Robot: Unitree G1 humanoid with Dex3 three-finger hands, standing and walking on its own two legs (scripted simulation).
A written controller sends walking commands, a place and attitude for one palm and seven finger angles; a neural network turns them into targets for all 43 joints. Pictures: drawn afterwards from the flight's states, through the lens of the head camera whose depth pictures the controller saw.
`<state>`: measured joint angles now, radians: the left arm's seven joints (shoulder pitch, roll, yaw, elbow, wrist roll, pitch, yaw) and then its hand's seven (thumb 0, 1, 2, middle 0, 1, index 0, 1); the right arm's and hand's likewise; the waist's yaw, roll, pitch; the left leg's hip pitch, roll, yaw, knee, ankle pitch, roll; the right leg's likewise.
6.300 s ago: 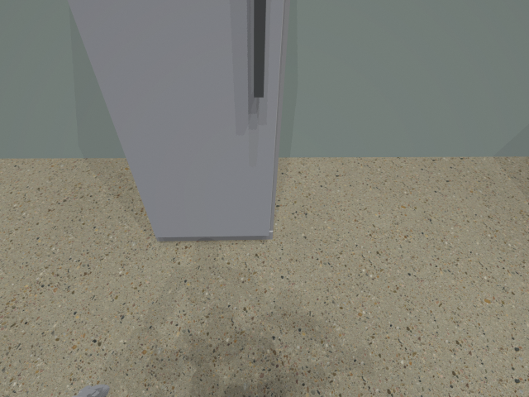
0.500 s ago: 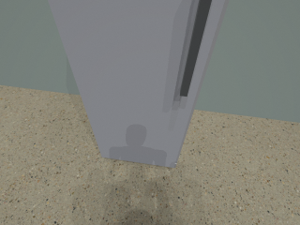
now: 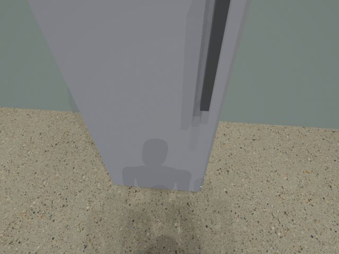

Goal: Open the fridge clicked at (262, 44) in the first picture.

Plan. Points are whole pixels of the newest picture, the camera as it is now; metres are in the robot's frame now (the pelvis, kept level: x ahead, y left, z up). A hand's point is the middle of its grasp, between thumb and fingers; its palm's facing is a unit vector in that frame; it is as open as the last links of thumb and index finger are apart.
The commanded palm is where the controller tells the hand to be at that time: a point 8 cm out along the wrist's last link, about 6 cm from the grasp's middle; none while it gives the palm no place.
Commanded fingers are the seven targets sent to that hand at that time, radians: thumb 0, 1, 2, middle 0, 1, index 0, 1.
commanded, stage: shuffle to correct the standing spot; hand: right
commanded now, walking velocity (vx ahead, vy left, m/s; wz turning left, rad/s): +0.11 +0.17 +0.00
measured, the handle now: (214, 37) +0.53 -0.07 +0.25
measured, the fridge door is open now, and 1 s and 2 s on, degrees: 0 0 0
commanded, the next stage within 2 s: come to a stop and stand still in 0.54 s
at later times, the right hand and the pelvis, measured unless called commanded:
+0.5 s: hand out of the picture +0.03 -0.11 -0.18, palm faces +0.04 +0.99 -0.10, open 7.3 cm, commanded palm none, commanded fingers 0.00 -0.90 -0.90 0.20 0.30 0.20 0.30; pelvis +0.07 +0.04 +0.00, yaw +1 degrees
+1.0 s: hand out of the picture +0.15 -0.05 -0.15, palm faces +0.05 +0.97 -0.25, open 7.2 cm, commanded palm none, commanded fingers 0.00 -0.90 -0.90 0.20 0.30 0.20 0.30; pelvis +0.09 +0.13 +0.01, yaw -1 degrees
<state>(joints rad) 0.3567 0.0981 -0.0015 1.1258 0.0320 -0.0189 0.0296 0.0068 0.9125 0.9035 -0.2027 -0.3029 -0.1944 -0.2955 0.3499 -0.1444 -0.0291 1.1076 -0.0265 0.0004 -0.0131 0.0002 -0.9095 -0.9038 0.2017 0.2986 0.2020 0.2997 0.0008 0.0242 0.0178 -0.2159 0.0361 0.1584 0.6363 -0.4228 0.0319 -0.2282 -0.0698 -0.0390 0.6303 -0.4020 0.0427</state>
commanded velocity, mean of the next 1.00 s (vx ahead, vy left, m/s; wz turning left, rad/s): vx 0.02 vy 0.03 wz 0.00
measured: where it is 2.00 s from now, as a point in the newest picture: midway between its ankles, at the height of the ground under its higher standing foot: outside the picture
